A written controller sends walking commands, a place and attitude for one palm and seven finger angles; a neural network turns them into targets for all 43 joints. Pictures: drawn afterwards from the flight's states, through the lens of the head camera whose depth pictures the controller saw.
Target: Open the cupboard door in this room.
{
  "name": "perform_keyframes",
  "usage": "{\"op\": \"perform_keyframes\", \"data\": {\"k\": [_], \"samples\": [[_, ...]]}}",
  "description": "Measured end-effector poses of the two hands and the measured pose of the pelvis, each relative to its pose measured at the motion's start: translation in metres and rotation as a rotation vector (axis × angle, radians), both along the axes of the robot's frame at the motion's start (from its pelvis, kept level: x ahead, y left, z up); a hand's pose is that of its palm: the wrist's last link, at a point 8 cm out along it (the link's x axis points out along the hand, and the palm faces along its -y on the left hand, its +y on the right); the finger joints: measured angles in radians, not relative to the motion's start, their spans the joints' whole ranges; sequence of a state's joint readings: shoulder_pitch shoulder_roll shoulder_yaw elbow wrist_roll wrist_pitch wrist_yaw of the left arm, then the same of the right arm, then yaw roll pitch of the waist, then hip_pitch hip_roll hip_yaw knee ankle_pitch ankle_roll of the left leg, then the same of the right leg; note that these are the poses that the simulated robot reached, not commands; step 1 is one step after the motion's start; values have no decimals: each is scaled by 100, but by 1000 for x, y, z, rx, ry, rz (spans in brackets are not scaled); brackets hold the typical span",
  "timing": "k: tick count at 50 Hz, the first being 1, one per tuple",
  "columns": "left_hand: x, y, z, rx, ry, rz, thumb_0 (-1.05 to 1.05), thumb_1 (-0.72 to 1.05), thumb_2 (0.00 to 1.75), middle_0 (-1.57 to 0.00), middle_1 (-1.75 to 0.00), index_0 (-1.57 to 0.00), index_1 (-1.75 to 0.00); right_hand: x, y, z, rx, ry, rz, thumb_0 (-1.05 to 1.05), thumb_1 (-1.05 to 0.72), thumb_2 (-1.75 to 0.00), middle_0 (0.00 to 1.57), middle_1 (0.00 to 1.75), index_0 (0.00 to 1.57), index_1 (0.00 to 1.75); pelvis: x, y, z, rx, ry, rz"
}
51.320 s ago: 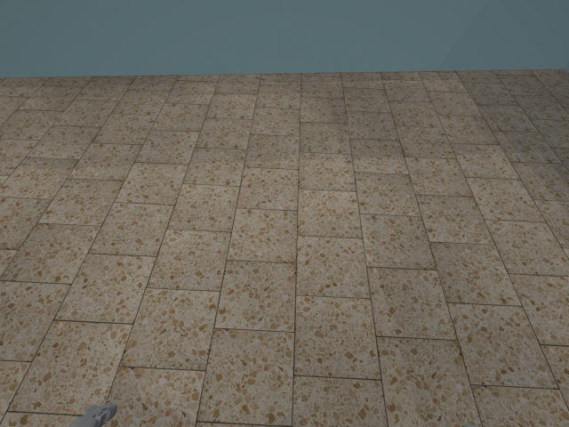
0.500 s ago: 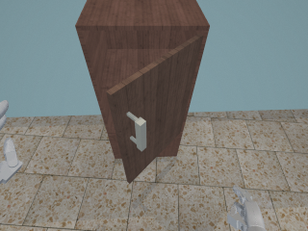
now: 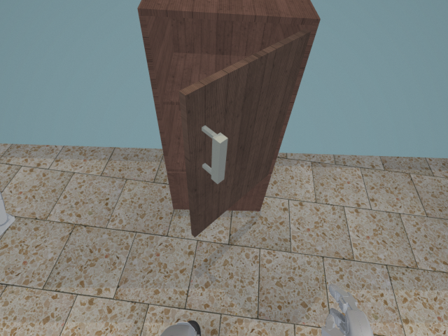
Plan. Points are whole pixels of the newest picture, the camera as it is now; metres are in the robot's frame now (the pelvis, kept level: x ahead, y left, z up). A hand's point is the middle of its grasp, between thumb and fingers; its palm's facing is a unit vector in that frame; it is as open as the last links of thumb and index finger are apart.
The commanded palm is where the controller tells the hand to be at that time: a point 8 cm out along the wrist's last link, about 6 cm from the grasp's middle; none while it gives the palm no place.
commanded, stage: step back with the hand held close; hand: left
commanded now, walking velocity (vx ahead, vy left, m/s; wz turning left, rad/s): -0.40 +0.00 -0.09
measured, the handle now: (212, 155) +0.49 +0.06 +0.01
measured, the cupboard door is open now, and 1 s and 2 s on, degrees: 45 45 45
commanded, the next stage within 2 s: stop stepping back and stand still in 0.06 s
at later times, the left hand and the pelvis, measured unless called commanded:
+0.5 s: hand (28, 267) +0.16 +0.23 +0.18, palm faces +0.27 -0.80 -0.53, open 7.4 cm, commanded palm +0.10 +0.27 +0.19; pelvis -0.07 -0.01 +0.02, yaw -5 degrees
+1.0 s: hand (35, 293) +0.14 +0.21 +0.17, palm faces +0.31 -0.80 -0.52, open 7.4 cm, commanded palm none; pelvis -0.08 -0.03 +0.01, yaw -5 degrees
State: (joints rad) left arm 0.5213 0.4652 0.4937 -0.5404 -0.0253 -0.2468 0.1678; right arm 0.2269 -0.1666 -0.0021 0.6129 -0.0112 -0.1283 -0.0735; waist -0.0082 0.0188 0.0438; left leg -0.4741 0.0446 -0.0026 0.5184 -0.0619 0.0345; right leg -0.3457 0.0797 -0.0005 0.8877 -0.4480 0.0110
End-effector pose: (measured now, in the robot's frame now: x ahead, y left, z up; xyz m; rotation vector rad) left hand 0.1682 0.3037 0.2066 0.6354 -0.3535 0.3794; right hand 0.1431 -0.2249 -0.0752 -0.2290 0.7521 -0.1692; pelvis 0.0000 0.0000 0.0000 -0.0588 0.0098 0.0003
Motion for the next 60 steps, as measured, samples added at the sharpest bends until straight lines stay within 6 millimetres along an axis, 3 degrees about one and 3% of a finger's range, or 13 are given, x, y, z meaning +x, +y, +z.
{"op": "perform_keyframes", "data": {"k": [4, 7, 10, 16, 22, 30, 36, 44, 51, 53, 56, 58, 60], "samples": [[-19, -9, -10, -11, 56, 25, 2, 89, 90, -21, -30, -21, -30, 0, -3, -6, 35, -41, 31, 2, -90, -90, 20, 30, 20, 30, -15, -9, -7, 57, 53, -57], [-19, -22, -23, -83, 112, 2, 2, 89, 90, -21, -30, -21, -30, -6, -7, -9, 31, 0, 41, 1, -90, -90, 20, 30, 20, 30, -27, -8, 1, 50, 50, -74], [-15, -27, -27, -112, 158, -29, 2, 89, 90, -21, -30, -21, -31, -15, -10, 2, 14, 31, 27, 2, -90, -90, 20, 30, 20, 30, -30, -8, 12, 83, 51, -79], [-8, -28, -21, -80, 138, -127, 2, 88, 89, -22, -30, -22, -31, -22, -21, 25, -47, -80, -29, 2, -90, -90, 20, 30, 20, 30, -41, -2, 8, 55, 46, -88], [-25, -32, -6, -44, 123, -138, 2, 89, 89, -22, -30, -22, -31, -54, -23, 36, -35, -99, -36, 1, -90, -90, 20, 30, 20, 30, -59, -7, 16, 62, 11, -87], [-64, -44, -15, -29, 202, -37, 2, 89, 89, -22, -30, -21, -31, -100, -38, 6, 25, -21, -64, 1, -90, -90, 20, 30, 20, 30, -74, -26, 11, 83, 3, -94], [-70, -58, -24, -124, 179, -2, 2, 89, 89, -22, -30, -22, -31, -122, -59, -7, 25, 83, -72, 2, -90, -90, 20, 30, 20, 30, -78, -38, 15, 84, 4, -94], [-59, -65, -20, -111, 123, -54, 2, 88, 89, -22, -30, -22, -31, -115, -76, 1, -23, 26, -105, 2, -90, -90, 20, 30, 20, 30, -76, -37, 11, 68, -4, -73], [-66, -47, -16, -52, 162, -75, 2, 88, 89, -22, -30, -22, -31, -98, -60, 16, -15, -45, -97, 2, -90, -90, 20, 30, 20, 30, -86, -24, 12, 64, -11, -96], [-63, -38, -41, -63, 255, -77, 1, 89, 89, -21, -30, -21, -30, -95, -54, 10, 7, -52, -47, 1, -90, -90, 20, 30, 20, 30, -92, -16, 11, 63, -1, -79], [-63, -25, -123, -191, 582, -2, 1, 89, 90, -21, -30, -21, -30, -96, -46, -11, 34, 10, 7, 1, -90, -90, 20, 30, 20, 30, -103, -6, 5, 78, 7, -64], [-81, -27, -183, -286, 816, 56, 1, 90, 90, -20, -30, -20, -30, -104, -41, -24, 50, 55, 17, 1, -90, -90, 20, 30, 20, 30, -109, -4, 1, 92, 2, -54], [-113, -38, -235, -373, 1023, 93, 1, 90, 90, -20, -29, -20, -30, -118, -35, -34, 63, 112, 20, 1, -90, -90, 20, 30, 20, 30, -114, -4, 0, 90, -11, -48]]}}
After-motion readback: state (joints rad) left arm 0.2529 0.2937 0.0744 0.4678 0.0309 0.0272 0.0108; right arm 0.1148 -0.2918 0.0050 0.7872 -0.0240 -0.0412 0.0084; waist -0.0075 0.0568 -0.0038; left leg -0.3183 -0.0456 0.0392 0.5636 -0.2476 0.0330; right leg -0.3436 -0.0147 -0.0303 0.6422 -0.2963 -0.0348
